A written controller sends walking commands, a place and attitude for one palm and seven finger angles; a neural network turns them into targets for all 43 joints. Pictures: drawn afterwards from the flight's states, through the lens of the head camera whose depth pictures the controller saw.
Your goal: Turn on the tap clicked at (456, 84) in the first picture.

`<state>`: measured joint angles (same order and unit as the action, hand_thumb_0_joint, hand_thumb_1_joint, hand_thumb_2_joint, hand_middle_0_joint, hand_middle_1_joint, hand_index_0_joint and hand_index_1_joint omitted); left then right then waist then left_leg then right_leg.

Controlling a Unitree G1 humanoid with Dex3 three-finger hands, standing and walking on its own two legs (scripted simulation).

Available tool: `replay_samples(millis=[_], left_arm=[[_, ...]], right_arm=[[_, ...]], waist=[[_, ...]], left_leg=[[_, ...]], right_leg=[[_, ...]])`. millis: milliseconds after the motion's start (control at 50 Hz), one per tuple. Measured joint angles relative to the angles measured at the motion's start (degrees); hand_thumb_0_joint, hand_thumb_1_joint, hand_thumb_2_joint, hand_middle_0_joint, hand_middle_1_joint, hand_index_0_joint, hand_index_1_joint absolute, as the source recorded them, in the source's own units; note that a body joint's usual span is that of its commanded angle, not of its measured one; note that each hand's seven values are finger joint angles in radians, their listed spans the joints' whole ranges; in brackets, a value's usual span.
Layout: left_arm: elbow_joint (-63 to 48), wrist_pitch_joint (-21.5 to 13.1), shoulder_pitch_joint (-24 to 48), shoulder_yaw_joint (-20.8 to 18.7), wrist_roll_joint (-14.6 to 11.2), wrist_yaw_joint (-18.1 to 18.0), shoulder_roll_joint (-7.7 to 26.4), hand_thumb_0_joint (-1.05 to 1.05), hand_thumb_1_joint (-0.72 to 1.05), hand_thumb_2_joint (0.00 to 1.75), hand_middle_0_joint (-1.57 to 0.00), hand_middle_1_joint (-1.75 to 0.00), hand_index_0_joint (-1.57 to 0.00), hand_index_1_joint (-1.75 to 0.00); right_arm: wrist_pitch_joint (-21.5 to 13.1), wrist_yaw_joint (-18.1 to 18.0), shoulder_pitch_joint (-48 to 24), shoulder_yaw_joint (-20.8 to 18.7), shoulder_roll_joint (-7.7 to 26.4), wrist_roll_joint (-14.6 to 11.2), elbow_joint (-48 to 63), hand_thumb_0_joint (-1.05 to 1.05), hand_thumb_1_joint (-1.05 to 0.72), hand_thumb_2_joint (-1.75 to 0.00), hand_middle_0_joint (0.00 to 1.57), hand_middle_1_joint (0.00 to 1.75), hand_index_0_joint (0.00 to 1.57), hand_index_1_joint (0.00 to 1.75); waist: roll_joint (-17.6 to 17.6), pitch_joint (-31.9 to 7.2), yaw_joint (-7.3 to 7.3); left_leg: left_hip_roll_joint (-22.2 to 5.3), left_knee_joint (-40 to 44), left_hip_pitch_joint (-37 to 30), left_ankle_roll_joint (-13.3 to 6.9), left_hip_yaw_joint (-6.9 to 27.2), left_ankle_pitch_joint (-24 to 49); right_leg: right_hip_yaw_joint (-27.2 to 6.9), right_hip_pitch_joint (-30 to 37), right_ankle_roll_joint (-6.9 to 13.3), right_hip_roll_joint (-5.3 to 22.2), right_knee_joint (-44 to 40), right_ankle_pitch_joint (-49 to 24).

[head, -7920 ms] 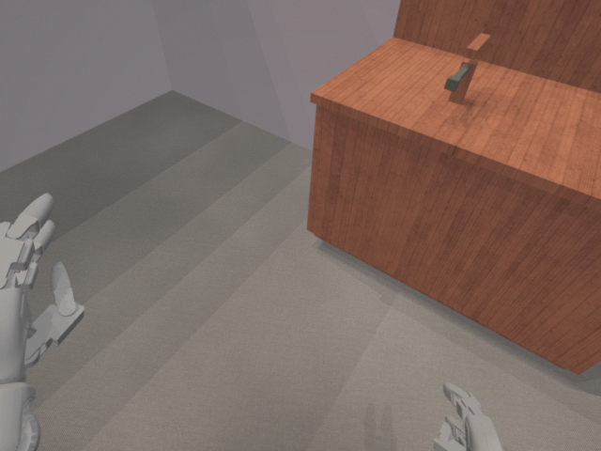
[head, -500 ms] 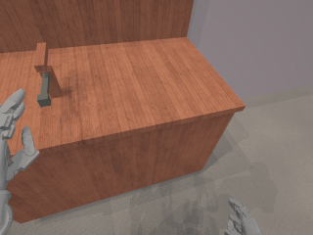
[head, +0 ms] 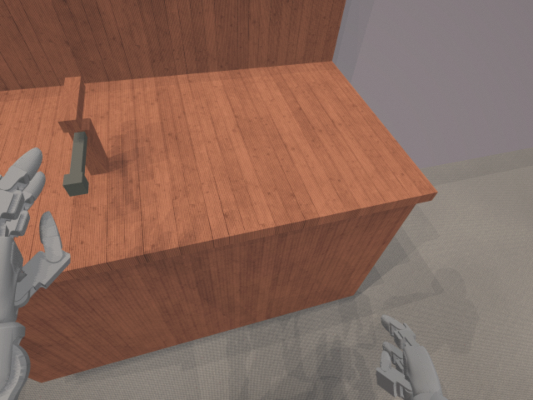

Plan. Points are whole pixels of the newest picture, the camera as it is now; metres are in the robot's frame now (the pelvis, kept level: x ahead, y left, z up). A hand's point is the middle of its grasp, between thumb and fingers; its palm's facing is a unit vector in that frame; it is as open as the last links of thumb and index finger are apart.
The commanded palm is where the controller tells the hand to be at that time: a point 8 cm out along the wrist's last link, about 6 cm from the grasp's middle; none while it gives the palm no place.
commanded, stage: come to a stop and stand still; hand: left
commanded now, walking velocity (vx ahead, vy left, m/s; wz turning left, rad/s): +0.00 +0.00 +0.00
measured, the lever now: (76, 184) +0.40 +0.36 +0.05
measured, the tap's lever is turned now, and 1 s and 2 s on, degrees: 0 0 0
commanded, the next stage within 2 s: look again from close up in 0.24 s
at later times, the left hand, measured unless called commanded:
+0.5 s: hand (65, 266) +0.21 +0.24 +0.16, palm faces +0.40 -0.85 -0.35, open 7.4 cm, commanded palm +0.16 +0.27 +0.17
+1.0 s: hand (94, 293) +0.20 +0.21 +0.14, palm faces +0.38 -0.87 -0.32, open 7.4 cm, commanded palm +0.14 +0.26 +0.16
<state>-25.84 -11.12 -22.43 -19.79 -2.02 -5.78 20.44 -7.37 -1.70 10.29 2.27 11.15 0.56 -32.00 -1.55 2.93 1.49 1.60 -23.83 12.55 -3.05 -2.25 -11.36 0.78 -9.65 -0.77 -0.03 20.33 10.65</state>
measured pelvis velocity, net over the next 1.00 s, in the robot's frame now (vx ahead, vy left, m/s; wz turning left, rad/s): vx -0.02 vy -0.03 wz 0.02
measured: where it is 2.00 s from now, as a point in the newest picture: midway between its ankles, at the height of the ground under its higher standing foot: outside the picture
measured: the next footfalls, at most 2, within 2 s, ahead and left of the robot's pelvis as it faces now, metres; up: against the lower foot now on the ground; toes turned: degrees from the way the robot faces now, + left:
none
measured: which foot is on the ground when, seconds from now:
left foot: down 0.00-1.00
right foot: down 0.00-1.00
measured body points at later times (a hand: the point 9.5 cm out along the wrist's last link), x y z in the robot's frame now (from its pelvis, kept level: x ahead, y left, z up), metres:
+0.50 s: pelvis +0.00 -0.01 +0.00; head +0.01 +0.00 +0.45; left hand +0.19 +0.29 +0.17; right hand +0.18 -0.23 -0.07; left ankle +0.01 +0.08 -0.74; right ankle +0.00 -0.13 -0.74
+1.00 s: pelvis -0.02 -0.03 -0.01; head -0.03 -0.04 +0.44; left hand +0.17 +0.26 +0.15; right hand +0.17 -0.24 -0.09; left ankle +0.01 +0.08 -0.74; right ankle +0.00 -0.13 -0.74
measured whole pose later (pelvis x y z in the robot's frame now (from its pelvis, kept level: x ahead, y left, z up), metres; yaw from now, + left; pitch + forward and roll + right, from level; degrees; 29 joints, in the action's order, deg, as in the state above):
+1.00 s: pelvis -0.02 -0.03 -0.01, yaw +1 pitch -3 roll +1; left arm -21.3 -0.9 -21.1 -16.1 -4.8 -4.6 18.3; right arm -9.3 -1.6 10.0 2.7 12.6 1.3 -37.1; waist 0.9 1.0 1.9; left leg 1.3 -29.3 13.4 -1.0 -1.1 -12.8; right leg 1.1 -12.6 1.8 -0.8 31.3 15.6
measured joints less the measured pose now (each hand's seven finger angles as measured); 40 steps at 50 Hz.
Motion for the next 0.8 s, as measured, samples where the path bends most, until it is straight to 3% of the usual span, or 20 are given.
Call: replay_samples(millis=[680, 700, 720, 740, 800], left_arm=[[2.00, 1.33, -1.76, 1.29, -0.82, -0.68, -0.82, 0.02, 0.89, 0.90, -0.21, -0.30, -0.21, -0.30], [2.16, 1.20, 0.51, 1.94, -0.18, -0.73, 1.39, 0.02, 0.89, 0.90, -0.21, -0.30, -0.21, -0.30], [4.10, 0.94, 5.23, 1.75, 1.97, 0.46, 4.47, 0.02, 0.89, 0.90, -0.21, -0.30, -0.21, -0.30], [6.55, 1.86, 9.78, 1.00, 1.96, 1.52, 6.32, 0.02, 0.89, 0.90, -0.21, -0.30, -0.22, -0.30], [10.07, 8.14, 16.82, -2.57, -4.28, 3.53, 5.08, 0.02, 0.89, 0.90, -0.21, -0.30, -0.22, -0.30]], right_arm=[[2.97, -1.53, 1.79, -0.67, 0.49, -0.70, -0.72, 0.01, -0.90, -0.90, 0.20, 0.30, 0.20, 0.30], [3.25, -3.04, 3.03, 0.82, 1.43, -1.80, 1.37, 0.01, -0.90, -0.90, 0.20, 0.30, 0.20, 0.30], [2.18, -3.41, 3.94, 1.13, 1.77, -0.93, 1.92, 0.01, -0.90, -0.90, 0.20, 0.30, 0.20, 0.30], [1.38, -2.75, 3.78, 1.07, 1.67, -0.32, 0.81, 0.01, -0.90, -0.90, 0.20, 0.30, 0.20, 0.30], [0.45, -0.69, 1.72, 1.47, 1.32, 0.04, -4.10, 0.01, -0.90, -0.90, 0.20, 0.30, 0.20, 0.30]], waist=[[1.73, -1.42, -0.14], [2.01, -0.66, 0.25], [1.85, 0.39, 1.40], [1.51, 0.86, 1.98], [1.06, 0.04, 2.06]], left_leg=[[-0.27, 2.32, -0.98, 0.43, 0.83, 1.82], [-0.37, 1.07, -0.18, 0.35, 1.45, 1.50], [-0.14, 0.09, 0.15, 0.34, 1.85, 1.28], [0.24, -0.18, 0.12, 0.60, 2.03, 1.34], [0.68, 0.08, -1.10, 1.16, 1.42, 1.51]], right_leg=[[0.78, 1.48, 0.45, -0.37, -2.92, -1.89], [0.98, 1.21, 0.05, -0.70, -2.15, -1.39], [1.01, 0.67, 0.54, -0.69, -0.54, -1.13], [1.14, 0.06, 1.12, -0.33, 1.26, -0.29], [0.50, -0.31, 1.31, 0.19, 4.11, 1.46]])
